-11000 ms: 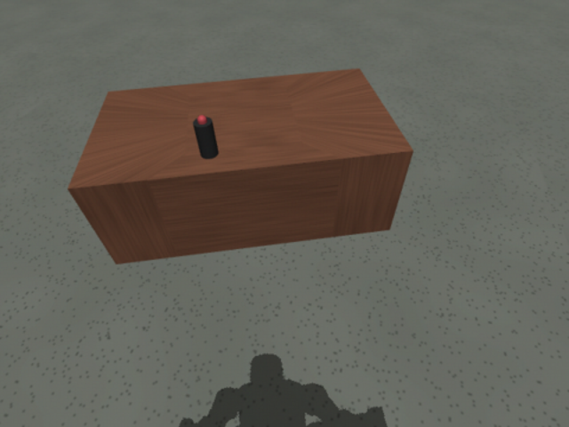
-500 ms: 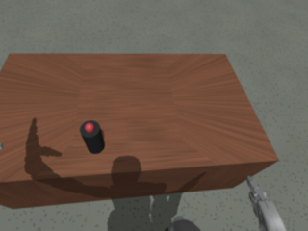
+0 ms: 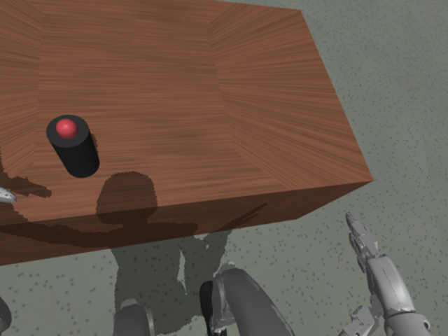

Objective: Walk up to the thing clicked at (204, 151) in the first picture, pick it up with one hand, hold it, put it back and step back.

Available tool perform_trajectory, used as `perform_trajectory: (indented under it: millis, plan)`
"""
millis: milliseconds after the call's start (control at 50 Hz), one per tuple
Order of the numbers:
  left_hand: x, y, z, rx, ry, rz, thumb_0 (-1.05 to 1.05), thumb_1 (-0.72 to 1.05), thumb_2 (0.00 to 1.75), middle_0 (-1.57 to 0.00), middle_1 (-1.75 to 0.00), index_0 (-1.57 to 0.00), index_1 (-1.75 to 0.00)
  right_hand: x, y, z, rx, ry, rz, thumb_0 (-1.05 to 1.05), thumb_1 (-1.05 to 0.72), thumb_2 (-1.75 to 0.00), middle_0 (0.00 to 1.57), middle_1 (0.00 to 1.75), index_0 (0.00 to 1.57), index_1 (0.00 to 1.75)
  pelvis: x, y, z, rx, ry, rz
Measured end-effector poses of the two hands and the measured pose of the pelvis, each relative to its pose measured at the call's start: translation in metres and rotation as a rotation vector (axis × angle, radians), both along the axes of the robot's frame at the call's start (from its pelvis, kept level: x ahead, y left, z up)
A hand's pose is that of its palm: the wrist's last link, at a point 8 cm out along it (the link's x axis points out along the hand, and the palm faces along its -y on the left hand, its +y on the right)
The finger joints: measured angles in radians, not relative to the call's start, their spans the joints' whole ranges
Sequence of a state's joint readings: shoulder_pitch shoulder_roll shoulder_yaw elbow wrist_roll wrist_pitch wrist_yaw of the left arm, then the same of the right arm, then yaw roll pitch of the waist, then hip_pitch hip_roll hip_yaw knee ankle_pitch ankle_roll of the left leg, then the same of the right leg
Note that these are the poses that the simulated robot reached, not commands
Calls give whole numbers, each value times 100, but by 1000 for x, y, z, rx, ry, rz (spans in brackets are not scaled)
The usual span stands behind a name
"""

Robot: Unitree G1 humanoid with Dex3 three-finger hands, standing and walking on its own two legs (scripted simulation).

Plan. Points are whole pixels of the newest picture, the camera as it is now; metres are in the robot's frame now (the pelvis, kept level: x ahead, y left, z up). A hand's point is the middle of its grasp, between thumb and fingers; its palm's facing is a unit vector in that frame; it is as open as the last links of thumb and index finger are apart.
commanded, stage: approach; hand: left
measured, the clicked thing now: (74, 146) +0.53 +0.17 -0.12
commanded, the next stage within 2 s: close in in 0.06 s
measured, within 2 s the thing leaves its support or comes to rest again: neither
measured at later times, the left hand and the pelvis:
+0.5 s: hand (64, 158) +0.51 +0.20 -0.13, palm faces +0.06 -1.00 +0.02, open 17.6 cm; pelvis -0.03 +0.00 -0.09, yaw -1 degrees
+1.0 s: hand (81, 158) +0.51 +0.17 -0.13, palm faces +0.11 -0.99 +0.03, open 17.5 cm; pelvis -0.02 +0.00 -0.08, yaw -1 degrees
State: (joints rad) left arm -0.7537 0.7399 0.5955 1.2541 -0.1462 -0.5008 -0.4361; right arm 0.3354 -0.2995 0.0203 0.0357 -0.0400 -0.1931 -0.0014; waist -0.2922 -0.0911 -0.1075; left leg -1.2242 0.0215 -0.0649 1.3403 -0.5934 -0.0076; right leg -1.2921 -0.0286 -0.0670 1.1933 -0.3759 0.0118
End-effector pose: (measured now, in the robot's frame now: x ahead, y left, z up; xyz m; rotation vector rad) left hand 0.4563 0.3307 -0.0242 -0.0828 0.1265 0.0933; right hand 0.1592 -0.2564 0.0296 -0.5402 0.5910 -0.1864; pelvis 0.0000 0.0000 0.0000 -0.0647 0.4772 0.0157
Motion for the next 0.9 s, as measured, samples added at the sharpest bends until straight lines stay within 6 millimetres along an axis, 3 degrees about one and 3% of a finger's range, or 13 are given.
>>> perform_trajectory:
  millis: [140, 260, 360, 460, 620, 760, 900]
  plan:
    - [14, -27, -47, 23, -39, -22, -1, -61, 4, -6, -5, -6, -7, -21, -4, -19, -66, 38, -15, -1, 51, -6, 6, 5, 6, 5, -11, 1, -32, -19, 54, -5]
    - [19, -51, -85, 43, -17, -38, -1, -61, 4, -6, -6, -6, -8, -21, 3, -35, -69, -21, 14, -1, 51, -6, 6, 5, 6, 5, -22, 3, -61, -20, 87, -11]
    - [25, -63, -106, 37, -61, 10, -1, -61, 3, -5, -7, -7, -7, -20, 4, -32, -112, -66, 48, -1, 51, -5, 7, 5, 6, 5, -28, 1, -81, -10, 101, -14]
    - [31, -77, -111, 61, -96, -23, -1, -60, 3, -5, -7, -7, -7, -29, 1, -17, -173, -68, 46, -1, 52, -5, 7, 5, 7, 5, -31, -3, -89, -8, 107, -10]
    - [32, -96, -98, 59, -52, -33, -1, -60, 4, -6, -8, -8, -8, -41, -7, -7, -171, -68, -16, -1, 52, -5, 7, 5, 6, 5, -30, -2, -83, -18, 97, -3]
    - [32, -107, -90, 77, -47, -10, -1, -61, 3, -7, -9, -9, -8, -31, -2, -16, -109, -92, -8, -1, 52, -5, 7, 5, 6, 5, -30, 2, -79, -8, 92, -9]
    - [30, -111, -105, 64, -30, 1, -1, -61, 3, -8, -9, -10, -8, -22, 6, -5, -128, -99, 29, -1, 51, -5, 7, 5, 7, 5, -26, 4, -80, 0, 101, -10]
